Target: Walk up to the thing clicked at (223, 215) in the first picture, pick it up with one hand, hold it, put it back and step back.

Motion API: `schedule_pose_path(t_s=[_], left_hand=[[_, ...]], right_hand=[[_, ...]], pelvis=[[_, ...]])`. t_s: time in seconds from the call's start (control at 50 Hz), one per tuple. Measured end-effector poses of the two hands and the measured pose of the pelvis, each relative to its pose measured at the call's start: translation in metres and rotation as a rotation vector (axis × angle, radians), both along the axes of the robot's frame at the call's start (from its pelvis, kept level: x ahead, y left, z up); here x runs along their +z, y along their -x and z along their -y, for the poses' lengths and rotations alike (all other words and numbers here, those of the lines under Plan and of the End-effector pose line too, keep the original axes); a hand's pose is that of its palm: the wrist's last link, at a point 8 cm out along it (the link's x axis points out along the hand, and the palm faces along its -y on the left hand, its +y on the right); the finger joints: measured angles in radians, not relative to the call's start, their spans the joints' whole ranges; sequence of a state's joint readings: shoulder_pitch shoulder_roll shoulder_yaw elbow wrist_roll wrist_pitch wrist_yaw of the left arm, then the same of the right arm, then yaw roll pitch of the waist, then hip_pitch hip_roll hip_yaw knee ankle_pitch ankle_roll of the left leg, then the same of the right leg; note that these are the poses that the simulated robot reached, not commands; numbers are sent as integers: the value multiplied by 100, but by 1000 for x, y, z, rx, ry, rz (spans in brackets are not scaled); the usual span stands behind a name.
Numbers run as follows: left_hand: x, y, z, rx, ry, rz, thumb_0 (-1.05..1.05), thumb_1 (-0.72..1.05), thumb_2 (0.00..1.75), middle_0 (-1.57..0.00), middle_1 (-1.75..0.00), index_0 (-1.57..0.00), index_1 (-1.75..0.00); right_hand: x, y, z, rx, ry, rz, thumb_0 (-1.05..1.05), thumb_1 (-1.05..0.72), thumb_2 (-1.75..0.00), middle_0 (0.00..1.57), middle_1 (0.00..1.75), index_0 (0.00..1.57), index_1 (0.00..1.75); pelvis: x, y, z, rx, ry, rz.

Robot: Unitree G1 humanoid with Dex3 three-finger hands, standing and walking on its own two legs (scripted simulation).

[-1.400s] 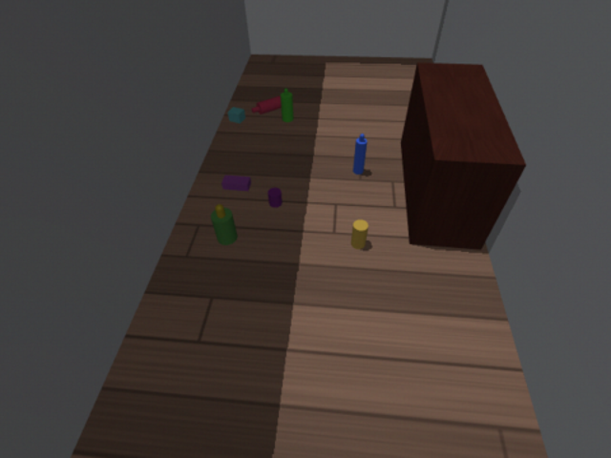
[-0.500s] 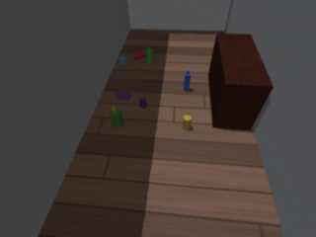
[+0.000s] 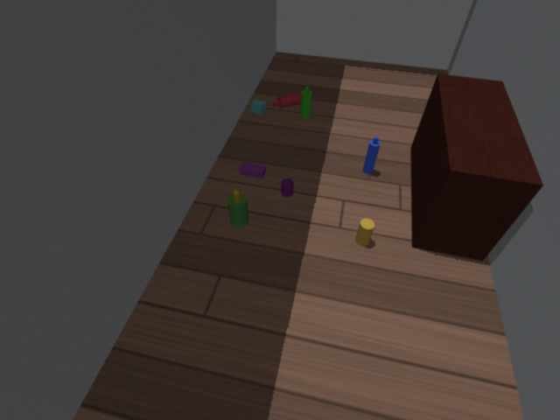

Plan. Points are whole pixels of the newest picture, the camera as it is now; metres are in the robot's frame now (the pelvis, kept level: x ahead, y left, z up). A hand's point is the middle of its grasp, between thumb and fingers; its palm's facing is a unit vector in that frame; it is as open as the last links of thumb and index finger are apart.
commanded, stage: walk up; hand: left
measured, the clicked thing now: (237, 206) +1.12 +0.24 -0.67
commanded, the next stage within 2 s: none
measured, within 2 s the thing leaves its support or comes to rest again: neither
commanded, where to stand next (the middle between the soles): +0.78 +0.02 m, yaw +4 degrees
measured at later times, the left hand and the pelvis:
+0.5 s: hand (142, 337) +0.29 +0.28 -0.13, palm faces +0.03 -0.92 -0.40, open 7.4 cm; pelvis +0.20 +0.00 -0.01, yaw +4 degrees
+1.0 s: hand (146, 281) +0.42 +0.32 -0.15, palm faces +0.02 -0.94 -0.33, open 7.4 cm; pelvis +0.41 +0.04 +0.00, yaw +4 degrees
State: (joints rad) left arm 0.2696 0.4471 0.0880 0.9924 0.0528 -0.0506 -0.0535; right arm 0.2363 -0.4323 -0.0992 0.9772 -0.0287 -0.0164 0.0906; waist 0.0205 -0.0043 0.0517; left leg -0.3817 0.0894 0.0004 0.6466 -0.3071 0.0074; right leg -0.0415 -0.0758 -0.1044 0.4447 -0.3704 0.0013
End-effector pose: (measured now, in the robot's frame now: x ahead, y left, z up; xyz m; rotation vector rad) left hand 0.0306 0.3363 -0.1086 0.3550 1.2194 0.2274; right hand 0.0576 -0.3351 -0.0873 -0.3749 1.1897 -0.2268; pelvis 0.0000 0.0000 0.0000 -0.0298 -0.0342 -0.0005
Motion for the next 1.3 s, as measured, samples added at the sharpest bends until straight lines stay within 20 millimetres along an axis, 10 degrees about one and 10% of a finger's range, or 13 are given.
schedule_pose_path(t_s=[0.12,0.36,0.48,0.66,0.84,1.04,1.2,1.3], left_hand=[[-16,-49,-32,-4,-10,-23,1,91,90,-20,-30,-20,-29],[15,-196,-1,-92,29,118,0,91,90,-20,-30,-20,-29],[18,-247,14,-53,-17,214,0,90,90,-20,-30,-21,-29],[24,-247,13,47,2,94,0,90,90,-21,-30,-21,-30],[-14,-283,-21,97,36,-31,0,90,90,-20,-30,-21,-30],[-3,-408,-21,16,51,21,0,91,90,-20,-30,-20,-29],[11,-516,0,-39,-11,128,0,91,90,-20,-30,-20,-29],[23,-550,15,-24,-29,185,0,90,90,-20,-30,-20,-29]], right_hand=[[-5,-28,-21,-22,38,41,1,-90,-90,21,30,20,30],[-18,-83,-36,-28,-53,-39,1,-90,-90,21,30,21,30],[-44,-163,-20,30,-63,-41,1,-90,-90,21,30,21,30],[-12,-308,-28,167,-60,73,1,-90,-90,21,30,21,30],[1,-420,-55,226,24,154,1,-90,-90,21,30,21,30],[11,-452,-58,146,3,118,0,-90,-90,21,30,21,30],[-27,-483,-20,87,-25,37,1,-90,-90,21,30,21,30],[-36,-527,-14,91,-44,13,1,-90,-90,21,30,21,30]], pelvis=[[-14,-40,-26,17,-36,10],[-1,-138,-18,30,-55,12],[-16,-192,1,58,-26,22],[4,-262,-3,83,-17,-1],[-15,-343,-34,90,-30,-3],[1,-421,-33,74,-40,-1],[-15,-489,-7,71,-42,8],[-12,-520,4,75,-40,19]])
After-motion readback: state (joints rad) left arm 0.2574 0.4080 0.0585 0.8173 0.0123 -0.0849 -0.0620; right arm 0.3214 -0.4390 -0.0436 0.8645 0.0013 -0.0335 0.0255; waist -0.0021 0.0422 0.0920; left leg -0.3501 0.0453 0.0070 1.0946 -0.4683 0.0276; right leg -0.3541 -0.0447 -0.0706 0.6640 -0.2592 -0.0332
